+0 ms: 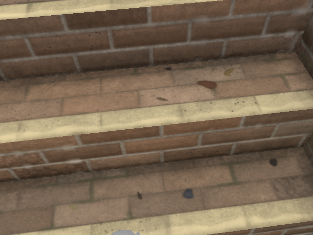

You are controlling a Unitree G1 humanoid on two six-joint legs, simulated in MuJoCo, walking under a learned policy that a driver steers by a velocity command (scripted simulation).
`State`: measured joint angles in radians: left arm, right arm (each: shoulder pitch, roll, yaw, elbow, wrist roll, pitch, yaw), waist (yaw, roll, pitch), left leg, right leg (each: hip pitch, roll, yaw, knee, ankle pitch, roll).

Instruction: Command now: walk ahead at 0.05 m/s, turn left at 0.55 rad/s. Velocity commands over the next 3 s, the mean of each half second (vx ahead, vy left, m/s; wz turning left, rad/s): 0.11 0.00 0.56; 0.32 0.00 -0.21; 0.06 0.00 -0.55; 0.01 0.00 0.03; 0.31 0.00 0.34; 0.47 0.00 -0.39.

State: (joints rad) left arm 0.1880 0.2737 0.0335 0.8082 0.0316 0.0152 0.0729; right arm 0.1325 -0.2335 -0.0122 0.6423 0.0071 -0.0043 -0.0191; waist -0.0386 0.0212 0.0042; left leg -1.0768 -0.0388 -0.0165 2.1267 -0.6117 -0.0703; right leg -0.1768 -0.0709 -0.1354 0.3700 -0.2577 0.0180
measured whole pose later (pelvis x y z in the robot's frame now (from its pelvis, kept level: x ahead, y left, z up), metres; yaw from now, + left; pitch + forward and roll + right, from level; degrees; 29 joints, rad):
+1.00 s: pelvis +0.21 -0.01 +0.21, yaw +9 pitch +4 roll +2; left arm 0.75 0.01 0.01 0.98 -0.03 0.04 0.08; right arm -0.13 -0.04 0.07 0.53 0.01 -0.10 0.02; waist 0.16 0.00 -0.05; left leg -0.76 -0.02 0.09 1.43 -0.43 -0.05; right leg -0.06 -0.03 0.33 0.32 -0.27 -0.02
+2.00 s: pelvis +0.26 +0.13 +0.34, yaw -8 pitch +0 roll -3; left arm 0.10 0.20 -0.02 0.60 0.01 0.06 0.01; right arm 0.29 -0.13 0.03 0.65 -0.05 0.08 -0.12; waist -0.08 -0.02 -0.04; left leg -0.65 -0.21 -0.26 0.94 -0.27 0.02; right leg -0.60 0.13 0.09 1.48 -0.01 0.08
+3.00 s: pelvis +0.38 +0.28 +0.40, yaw -7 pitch +0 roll -2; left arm 0.09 0.10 -0.05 0.69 -0.01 0.00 0.02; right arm 0.41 -0.12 0.05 1.01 -0.06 -0.04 0.01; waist 0.00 -0.02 -0.11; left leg -0.18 0.14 0.30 0.59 -0.39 0.01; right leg -1.42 0.07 0.07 2.30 0.16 -0.10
